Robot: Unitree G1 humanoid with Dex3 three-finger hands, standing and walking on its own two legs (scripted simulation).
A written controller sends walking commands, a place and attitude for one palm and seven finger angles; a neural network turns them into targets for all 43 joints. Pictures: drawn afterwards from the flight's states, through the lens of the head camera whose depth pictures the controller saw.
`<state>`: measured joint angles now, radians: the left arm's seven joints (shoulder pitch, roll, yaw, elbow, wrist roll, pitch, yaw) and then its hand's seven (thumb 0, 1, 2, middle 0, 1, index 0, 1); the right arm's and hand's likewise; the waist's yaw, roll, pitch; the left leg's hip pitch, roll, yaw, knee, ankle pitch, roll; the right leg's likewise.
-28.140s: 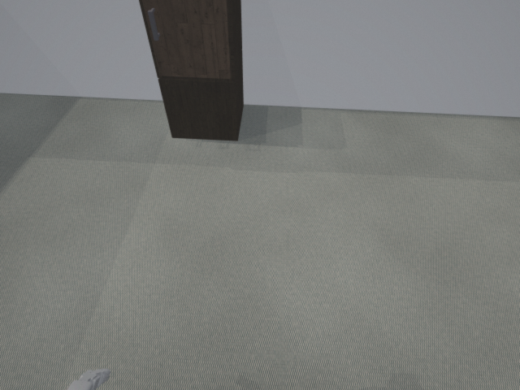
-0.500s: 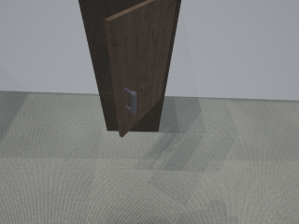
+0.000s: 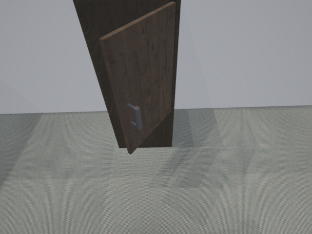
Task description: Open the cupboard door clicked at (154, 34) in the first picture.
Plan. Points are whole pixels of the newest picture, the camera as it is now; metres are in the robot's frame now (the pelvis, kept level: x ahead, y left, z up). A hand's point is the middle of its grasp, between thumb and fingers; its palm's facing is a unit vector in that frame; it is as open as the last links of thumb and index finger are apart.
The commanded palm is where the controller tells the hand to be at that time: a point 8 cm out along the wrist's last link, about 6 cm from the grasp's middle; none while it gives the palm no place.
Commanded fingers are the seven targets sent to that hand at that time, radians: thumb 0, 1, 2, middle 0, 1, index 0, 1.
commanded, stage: let the arm hang, fingers relaxed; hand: left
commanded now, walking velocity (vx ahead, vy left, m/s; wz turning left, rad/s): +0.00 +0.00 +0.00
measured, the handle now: (134, 116) +0.56 +0.12 -0.09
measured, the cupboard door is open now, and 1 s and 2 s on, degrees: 53 53 53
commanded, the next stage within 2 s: look to check the result in 0.26 s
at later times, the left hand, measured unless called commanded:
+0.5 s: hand out of the picture +0.00 +0.14 -0.17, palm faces +0.06 -0.98 -0.20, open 7.4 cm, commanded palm none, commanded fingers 0.00 0.90 0.90 -0.20 -0.30 -0.20 -0.30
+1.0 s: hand out of the picture +0.02 +0.15 -0.17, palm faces +0.04 -0.98 -0.19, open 7.4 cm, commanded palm none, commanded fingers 0.00 0.90 0.90 -0.20 -0.30 -0.20 -0.30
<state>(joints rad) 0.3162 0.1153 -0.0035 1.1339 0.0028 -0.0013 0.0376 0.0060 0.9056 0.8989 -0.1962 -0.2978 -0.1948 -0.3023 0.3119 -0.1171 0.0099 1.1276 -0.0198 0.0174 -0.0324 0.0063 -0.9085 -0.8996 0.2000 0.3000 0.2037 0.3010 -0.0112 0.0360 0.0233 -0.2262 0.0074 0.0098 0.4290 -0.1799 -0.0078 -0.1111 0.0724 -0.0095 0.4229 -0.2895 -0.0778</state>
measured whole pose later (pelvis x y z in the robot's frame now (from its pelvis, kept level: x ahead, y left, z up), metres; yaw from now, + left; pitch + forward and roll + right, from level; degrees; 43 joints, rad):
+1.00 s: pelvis +0.04 -0.01 +0.00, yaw -1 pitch -1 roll +1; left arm 0.31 0.11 0.01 1.13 0.00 -0.01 0.04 0.00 0.90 0.90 -0.20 -0.30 -0.20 -0.30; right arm 0.29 -0.13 0.00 1.13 -0.02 0.01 -0.05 0.00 -0.91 -0.90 0.20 0.30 0.20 0.30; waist -0.01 0.00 0.05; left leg -0.18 0.02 0.02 0.42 -0.23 -0.03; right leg -0.04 0.08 0.00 0.37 -0.32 -0.09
